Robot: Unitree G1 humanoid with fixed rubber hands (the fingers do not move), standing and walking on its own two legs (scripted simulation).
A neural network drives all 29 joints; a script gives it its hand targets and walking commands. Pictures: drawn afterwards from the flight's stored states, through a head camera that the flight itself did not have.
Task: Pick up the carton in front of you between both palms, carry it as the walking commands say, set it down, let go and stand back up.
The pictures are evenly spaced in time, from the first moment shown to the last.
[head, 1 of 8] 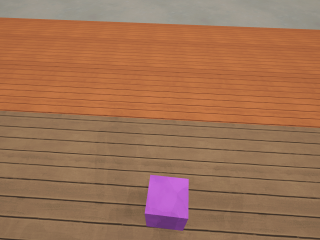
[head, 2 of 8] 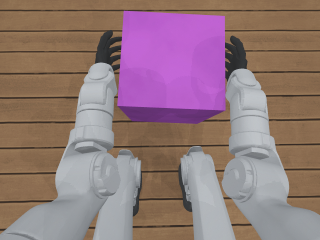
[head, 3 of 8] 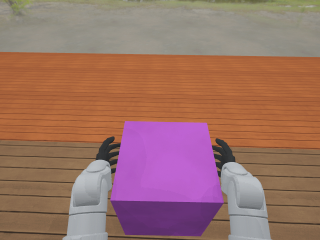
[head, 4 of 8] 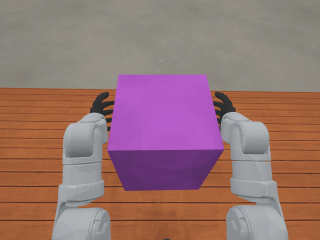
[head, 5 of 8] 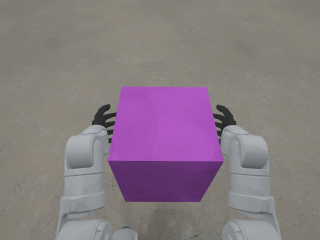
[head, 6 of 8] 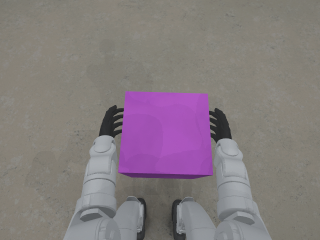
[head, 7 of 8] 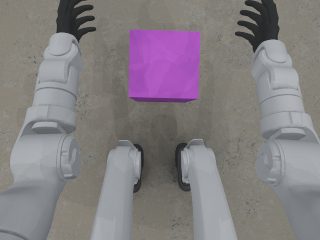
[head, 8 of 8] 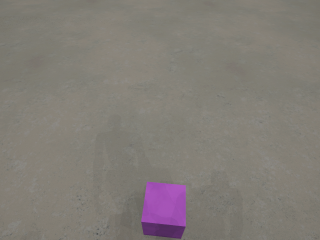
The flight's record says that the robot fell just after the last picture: no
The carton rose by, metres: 0.70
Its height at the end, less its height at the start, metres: -0.41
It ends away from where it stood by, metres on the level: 4.69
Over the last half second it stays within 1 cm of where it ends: yes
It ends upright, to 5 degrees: yes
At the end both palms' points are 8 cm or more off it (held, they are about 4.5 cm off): yes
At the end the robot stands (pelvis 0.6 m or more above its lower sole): yes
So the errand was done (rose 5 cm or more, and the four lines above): yes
